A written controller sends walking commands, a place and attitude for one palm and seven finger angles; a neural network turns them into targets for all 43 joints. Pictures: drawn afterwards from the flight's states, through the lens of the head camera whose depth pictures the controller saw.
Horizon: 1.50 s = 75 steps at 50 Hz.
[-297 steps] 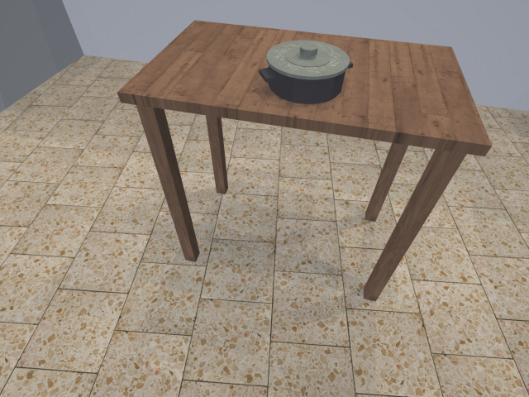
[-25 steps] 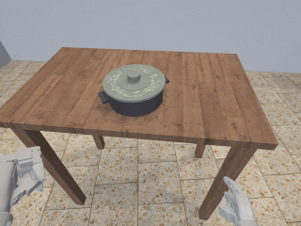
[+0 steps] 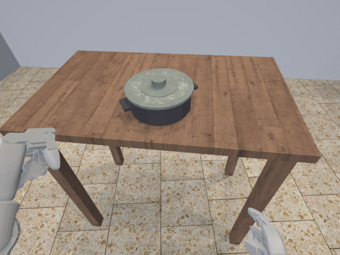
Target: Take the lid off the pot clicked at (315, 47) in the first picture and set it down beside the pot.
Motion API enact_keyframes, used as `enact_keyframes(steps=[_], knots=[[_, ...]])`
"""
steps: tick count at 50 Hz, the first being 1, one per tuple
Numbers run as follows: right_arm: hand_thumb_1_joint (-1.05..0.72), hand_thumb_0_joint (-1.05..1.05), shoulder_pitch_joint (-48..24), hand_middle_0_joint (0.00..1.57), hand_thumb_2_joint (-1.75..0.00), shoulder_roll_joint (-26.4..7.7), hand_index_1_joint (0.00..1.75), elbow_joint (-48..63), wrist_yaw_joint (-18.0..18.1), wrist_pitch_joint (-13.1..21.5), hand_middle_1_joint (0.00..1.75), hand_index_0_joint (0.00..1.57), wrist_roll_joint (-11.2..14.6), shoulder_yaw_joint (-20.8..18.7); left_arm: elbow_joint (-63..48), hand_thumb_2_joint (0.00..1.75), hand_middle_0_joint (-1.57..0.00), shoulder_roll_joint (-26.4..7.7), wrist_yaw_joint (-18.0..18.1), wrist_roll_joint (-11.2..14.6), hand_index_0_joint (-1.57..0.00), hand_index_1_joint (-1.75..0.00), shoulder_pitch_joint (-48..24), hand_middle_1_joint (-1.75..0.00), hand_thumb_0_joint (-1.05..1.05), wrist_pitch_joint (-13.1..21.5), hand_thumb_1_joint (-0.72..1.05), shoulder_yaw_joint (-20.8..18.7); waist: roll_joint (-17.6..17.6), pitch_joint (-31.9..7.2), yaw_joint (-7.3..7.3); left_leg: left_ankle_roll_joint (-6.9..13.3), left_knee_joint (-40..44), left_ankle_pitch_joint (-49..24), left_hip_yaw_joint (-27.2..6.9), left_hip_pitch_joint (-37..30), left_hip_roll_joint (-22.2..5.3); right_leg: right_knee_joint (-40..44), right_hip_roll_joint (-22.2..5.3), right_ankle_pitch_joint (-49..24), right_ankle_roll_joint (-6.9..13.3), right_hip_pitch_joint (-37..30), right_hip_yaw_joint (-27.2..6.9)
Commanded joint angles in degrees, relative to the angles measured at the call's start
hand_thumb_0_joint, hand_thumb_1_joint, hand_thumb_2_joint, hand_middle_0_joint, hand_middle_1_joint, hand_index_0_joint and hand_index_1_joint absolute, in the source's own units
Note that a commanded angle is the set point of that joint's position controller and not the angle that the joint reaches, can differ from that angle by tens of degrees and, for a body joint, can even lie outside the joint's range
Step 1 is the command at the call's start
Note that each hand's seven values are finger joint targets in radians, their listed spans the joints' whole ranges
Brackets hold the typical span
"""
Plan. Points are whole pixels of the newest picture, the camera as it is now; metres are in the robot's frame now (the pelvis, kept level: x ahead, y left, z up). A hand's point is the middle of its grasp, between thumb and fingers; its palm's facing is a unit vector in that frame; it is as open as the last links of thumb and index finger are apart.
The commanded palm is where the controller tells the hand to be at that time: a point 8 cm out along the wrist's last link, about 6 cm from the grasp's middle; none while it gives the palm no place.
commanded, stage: reach forward and open the fingers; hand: left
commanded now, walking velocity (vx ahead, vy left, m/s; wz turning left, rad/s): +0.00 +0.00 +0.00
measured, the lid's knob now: (158, 80) +0.54 +0.12 +0.15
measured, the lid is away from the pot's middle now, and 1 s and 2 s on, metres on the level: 0.00 0.00 0.00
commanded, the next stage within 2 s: move the open hand above the knob in 1.00 s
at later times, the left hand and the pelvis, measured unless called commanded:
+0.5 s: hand (44, 156) +0.21 +0.26 +0.19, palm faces +0.00 -0.05 -1.00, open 4.9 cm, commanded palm +0.18 +0.26 +0.26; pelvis -0.04 +0.00 +0.00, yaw +2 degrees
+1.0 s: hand (48, 136) +0.25 +0.27 +0.20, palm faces -0.07 -0.02 -1.00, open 9.8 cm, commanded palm +0.21 +0.26 +0.28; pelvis -0.05 +0.01 +0.00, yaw +2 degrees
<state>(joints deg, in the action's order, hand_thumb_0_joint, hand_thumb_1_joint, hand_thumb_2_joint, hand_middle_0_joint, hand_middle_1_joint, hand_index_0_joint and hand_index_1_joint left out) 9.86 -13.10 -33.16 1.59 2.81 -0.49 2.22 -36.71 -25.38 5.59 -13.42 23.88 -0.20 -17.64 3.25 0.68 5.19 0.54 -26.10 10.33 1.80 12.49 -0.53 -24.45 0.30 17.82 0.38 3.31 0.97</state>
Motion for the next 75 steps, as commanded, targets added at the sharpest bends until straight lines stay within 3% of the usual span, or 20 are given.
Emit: enact_keyframes(steps=[1, 7, 9, 11, 14, 17, 24, 27, 30, 33, 35, 41, 44, 55, 60, 63, 65, 70, 73, 75], knots=[[-0.9, 0.0, -13.7, 0.2, -0.9, -7.3, 0.3, 12.8, -1.0, -2.7, 0.3, 0.2, 0.7, -2.5, -10.7, 1.03, -1.26, -17.1, 1.2, -15.8, -1.26, -1.29, -5.9, -1.29, 0.0, -6.4, 0.74, -5.3, 3.1, -6.5, 1.63, 0.0, 0.9, -6.7, 1.3, -3.4, 0.8, 0.4, 1.4, -5.8, 0.6, 9.9, 2.5], [-0.9, 0.0, -16.2, 0.2, -0.9, -8.2, 0.3, 11.4, -0.9, -5.2, 0.3, 0.2, 2.5, -2.2, -1.6, 1.15, -1.22, -23.0, -6.1, -24.8, -1.22, -1.07, -17.4, -1.07, 0.0, -11.3, 0.56, -1.6, -0.6, -10.3, 0.9, 0.7, -0.1, -5.9, -0.5, -4.5, 1.8, 0.4, 1.1, -6.7, -0.2, 11.0, 1.1], [-0.9, 0.0, -17.7, 0.2, -0.9, -8.0, 0.3, 11.8, -1.1, -4.7, 0.3, 0.2, 3.2, -1.8, -3.4, 1.19, -1.21, -23.5, -9.5, -25.1, -1.21, -1.0, -23.4, -1.0, 0.0, -11.6, 0.49, 0.7, 0.5, -12.8, 0.56, 0.8, 0.1, -6.8, -1.1, -5.7, 2.1, 0.2, 1.2, -8.2, -0.1, 10.1, 1.1], [-0.9, 0.0, -17.2, 0.2, -0.9, -8.0, 0.3, 10.6, -0.8, -4.4, 0.3, 0.2, 3.1, -1.7, 0.5, 1.24, -1.19, -23.9, -12.0, -25.9, -1.19, -0.93, -25.9, -0.93, 0.0, -11.9, 0.42, 2.2, -0.1, -10.8, 0.23, 1.0, 0.8, -6.5, -1.5, -6.1, 2.1, 1.1, 1.4, -7.9, -0.3, 11.0, 1.4], [-0.9, 0.0, -18.1, 0.2, -0.9, -8.2, 0.3, 9.8, -0.4, -3.9, 0.3, 0.2, 3.1, -1.0, 3.2, 1.3, -1.16, -29.0, -16.0, -27.1, -1.16, -0.83, -30.7, -0.83, 0.0, -12.1, 0.31, 0.0, -0.4, -11.5, 0.62, 1.2, 0.9, -8.3, -1.3, -6.4, 2.7, 1.6, 1.2, -10.8, -0.1, 8.6, 0.8], [-0.9, 0.0, -17.9, 0.2, -0.9, -8.0, 0.3, 9.1, -0.1, -3.6, 0.3, 0.2, 3.0, -0.9, 6.7, 1.36, -1.13, -27.8, -19.3, -27.6, -1.13, -0.72, -36.3, -0.72, 0.0, -11.5, 0.2, 3.2, 1.1, -9.0, 0.0, 1.1, 2.2, -6.5, -1.3, -6.8, 2.6, 3.0, 1.4, -8.1, -0.4, 10.4, 1.1], [-0.9, 0.0, -18.2, 0.2, -0.9, -8.2, 0.3, 9.3, -0.6, -3.0, 0.3, 0.2, 2.7, -0.5, 10.6, 1.51, -1.05, -32.4, -25.7, -28.5, -1.05, -0.47, -41.4, -0.47, 0.0, -10.3, -0.05, 1.6, 1.4, -12.4, 0.64, 1.4, 2.4, -8.6, -0.9, -7.6, 3.4, 3.6, 1.2, -10.4, -0.2, 7.2, 0.8], [-0.9, 0.0, -17.7, 0.2, -0.9, -8.4, 0.3, 9.2, -0.2, -3.1, 0.3, 0.2, 3.1, -0.7, 14.9, 1.57, -1.01, -30.3, -27.7, -28.0, -1.01, -0.36, -46.4, -0.36, 0.0, -9.5, -0.15, 4.7, 0.4, -8.3, -0.24, 1.4, 3.6, -4.4, -0.7, -6.9, 3.2, 5.1, 1.4, -5.8, -0.7, 10.6, 1.2], [-0.9, 0.0, -17.3, 0.2, -0.9, -8.4, 0.3, 9.5, 0.0, -2.3, 0.3, 0.2, 3.1, -1.1, 15.2, 1.64, -0.97, -31.4, -28.8, -28.2, -0.97, -0.26, -49.8, -0.26, 0.0, -8.5, -0.25, 4.7, -0.4, -10.8, -0.19, 1.7, 3.7, -3.7, -0.9, -8.0, 3.4, 5.3, 1.3, -4.5, -0.6, 9.8, 1.0], [-0.9, 0.0, -17.1, 0.2, -0.9, -8.9, 0.3, 9.8, -0.1, -1.6, 0.3, 0.2, 3.1, -1.6, 15.5, 1.7, -0.93, -32.5, -29.3, -28.3, -0.93, -0.15, -50.2, -0.15, 0.0, -8.1, -0.35, 3.3, 3.4, -12.2, -0.03, 1.7, 4.0, -4.0, -1.5, -9.5, 3.2, 5.5, 2.1, -4.6, 0.0, 9.7, 0.6], [-0.9, 0.0, -16.7, 0.2, -0.9, -8.8, 0.3, 9.1, 0.0, -1.6, 0.3, 0.2, 3.0, -1.4, 19.1, 1.74, -0.9, -32.7, -30.0, -28.8, -0.9, -0.08, -54.4, -0.08, 0.0, -7.5, -0.41, 4.4, 0.2, -10.9, -0.1, 1.8, 4.3, -3.4, -1.3, -7.9, 3.4, 5.2, 1.2, -3.6, -0.3, 9.9, 1.1], [-0.9, 0.0, -16.1, 0.2, -0.9, -9.1, 0.3, 9.2, -0.4, -1.2, 0.3, 0.2, 3.3, -1.9, 20.9, 1.74, -0.89, -30.0, -30.7, -29.1, -0.89, -0.08, -59.7, -0.08, 0.0, -7.2, -0.4, 7.7, 2.2, -10.8, -0.36, 1.6, 6.2, 0.3, -2.2, -8.1, 2.9, 4.8, 1.6, 0.2, 0.0, 11.1, 1.6], [-0.9, 0.0, -15.6, 0.2, -0.9, -9.1, 0.3, 9.2, -0.6, -1.0, 0.3, 0.2, 3.1, -1.9, 21.4, 1.72, -0.88, -32.4, -30.7, -30.3, -0.88, -0.08, -61.4, -0.08, 0.0, -7.3, -0.39, 6.0, 1.5, -13.7, 0.17, 1.7, 5.9, -0.5, -2.7, -8.2, 3.1, 4.4, 1.5, -0.3, 0.4, 9.6, 1.3], [-0.9, 0.0, -15.0, 0.2, -0.9, -9.2, 0.3, 8.6, -0.8, -1.5, 0.3, 0.2, 3.6, -2.1, 25.2, 1.66, -0.87, -29.9, -31.3, -31.5, -0.87, -0.08, -69.6, -0.08, 0.0, -8.9, -0.38, 9.3, 1.4, -14.0, -0.36, 1.5, 6.6, 1.8, -3.9, -8.7, 2.2, 2.8, 1.8, 0.0, 0.9, 11.4, 1.7], [-0.9, 0.0, -14.7, 0.2, -0.9, -9.0, 0.3, 8.0, -0.8, -1.6, 0.3, 0.2, 3.9, -1.8, 28.7, 1.66, -0.87, -25.5, -31.4, -32.1, -0.87, -0.08, -76.1, -0.08, 0.0, -10.3, -0.38, 14.6, 0.3, -13.0, -1.48, 1.4, 6.9, 4.4, -4.5, -8.3, 2.2, 2.5, 1.7, 0.8, 1.0, 13.0, 1.9], [-0.9, 0.0, -14.9, 0.2, -0.9, -8.9, 0.3, 8.4, -1.0, -1.4, 0.3, 0.2, 3.8, -1.8, 27.2, 1.66, -0.87, -25.0, -31.0, -32.6, -0.87, -0.08, -79.3, -0.08, 0.0, -10.8, -0.38, 15.4, 3.7, -16.3, -1.47, 1.3, 5.9, 2.3, -5.0, -10.8, 2.3, 1.6, 2.3, -0.9, 1.6, 12.8, 1.6], [-0.9, 0.0, -14.8, 0.2, -0.9, -8.8, 0.3, 7.6, -1.0, -1.5, 0.3, 0.2, 3.6, -1.9, 28.1, 1.66, -0.87, -24.8, -30.8, -33.3, -0.87, -0.08, -82.1, -0.08, 0.0, -11.3, -0.38, 16.4, 2.4, -18.0, -1.37, 1.4, 5.5, 0.0, -4.9, -11.1, 2.5, 1.5, 1.7, -2.1, 1.6, 12.0, 1.6], [-0.9, 0.0, -14.1, 0.2, -0.9, -9.1, 0.3, 6.7, -1.3, -2.9, 0.3, 0.2, 3.8, -1.6, 37.5, 1.66, -0.87, -22.9, -31.2, -34.5, -0.87, -0.08, -84.5, -0.08, 0.0, -13.2, -0.38, 18.4, -1.8, -14.3, -1.91, 1.4, 5.4, 0.5, -3.6, -8.0, 2.6, 2.3, 1.5, -1.2, 1.5, 13.1, 1.9], [-0.9, 0.0, -14.3, 0.2, -0.9, -9.1, 0.3, 8.0, -1.5, -2.7, 0.3, 0.2, 3.9, -1.8, 34.3, 1.66, -0.87, -22.1, -31.3, -34.1, -0.87, -0.08, -86.2, -0.08, 0.0, -13.4, -0.38, 19.1, 1.3, -19.3, -1.86, 1.6, 3.8, -3.1, -3.7, -11.1, 3.0, 1.3, 1.9, -3.9, 1.8, 11.9, 1.5], [-0.9, 0.0, -14.0, 0.2, -0.9, -8.8, 0.3, 7.2, -1.6, -2.8, 0.3, 0.2, 3.8, -1.6, 37.0, 1.66, -0.87, -21.2, -31.6, -34.8, -0.87, -0.08, -89.4, -0.08, 0.0, -14.0, -0.38, 20.8, -0.6, -19.3, -2.23, 1.8, 3.6, -4.4, -3.4, -10.4, 3.3, 1.3, 1.4, -4.9, 1.7, 11.9, 1.6]])
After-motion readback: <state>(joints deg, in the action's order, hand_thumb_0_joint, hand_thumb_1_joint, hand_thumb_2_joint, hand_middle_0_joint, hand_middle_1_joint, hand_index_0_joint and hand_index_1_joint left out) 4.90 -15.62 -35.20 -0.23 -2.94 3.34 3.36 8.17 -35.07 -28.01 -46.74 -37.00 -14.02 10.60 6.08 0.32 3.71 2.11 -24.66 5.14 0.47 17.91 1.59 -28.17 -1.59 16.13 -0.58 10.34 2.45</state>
